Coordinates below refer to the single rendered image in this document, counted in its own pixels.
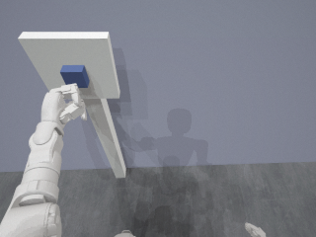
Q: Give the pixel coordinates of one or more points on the right robot hand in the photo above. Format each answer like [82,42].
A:
[254,231]

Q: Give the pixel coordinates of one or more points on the panel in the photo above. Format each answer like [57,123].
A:
[49,51]

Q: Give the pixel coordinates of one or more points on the left robot hand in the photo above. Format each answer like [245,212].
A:
[55,109]

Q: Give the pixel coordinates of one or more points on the button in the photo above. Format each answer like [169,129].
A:
[75,74]

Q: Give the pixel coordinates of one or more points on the robot left shin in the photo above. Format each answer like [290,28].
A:
[126,231]

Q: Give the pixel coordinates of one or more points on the robot left upper arm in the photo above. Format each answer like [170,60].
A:
[36,220]

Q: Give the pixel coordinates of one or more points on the robot left forearm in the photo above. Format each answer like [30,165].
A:
[40,178]

